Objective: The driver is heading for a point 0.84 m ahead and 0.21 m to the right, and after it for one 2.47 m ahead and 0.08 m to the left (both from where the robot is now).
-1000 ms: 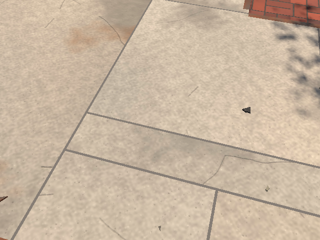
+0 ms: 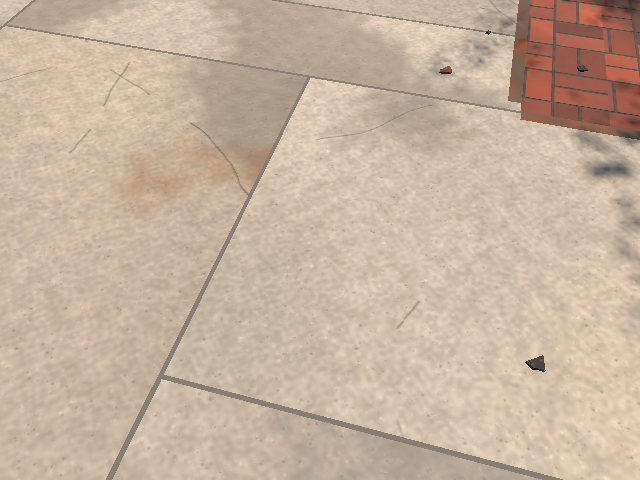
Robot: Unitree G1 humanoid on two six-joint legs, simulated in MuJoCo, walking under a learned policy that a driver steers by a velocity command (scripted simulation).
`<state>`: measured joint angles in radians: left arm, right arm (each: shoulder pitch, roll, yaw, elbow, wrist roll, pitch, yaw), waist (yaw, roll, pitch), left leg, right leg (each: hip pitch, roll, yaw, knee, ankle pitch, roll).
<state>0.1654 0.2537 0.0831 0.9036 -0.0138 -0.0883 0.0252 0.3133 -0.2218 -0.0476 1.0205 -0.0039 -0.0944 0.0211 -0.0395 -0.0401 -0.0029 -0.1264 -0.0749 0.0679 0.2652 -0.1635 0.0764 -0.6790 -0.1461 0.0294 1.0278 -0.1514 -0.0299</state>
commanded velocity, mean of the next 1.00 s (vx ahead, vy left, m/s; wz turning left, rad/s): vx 0.25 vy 0.00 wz -0.31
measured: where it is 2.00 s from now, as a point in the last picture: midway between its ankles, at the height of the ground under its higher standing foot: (402, 425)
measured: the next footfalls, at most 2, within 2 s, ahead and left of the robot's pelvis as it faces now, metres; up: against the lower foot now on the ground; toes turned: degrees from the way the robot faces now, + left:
right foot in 0.30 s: +0.34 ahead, -0.16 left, +0.00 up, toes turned -10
left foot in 0.78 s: +0.52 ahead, -0.01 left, +0.00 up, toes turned -19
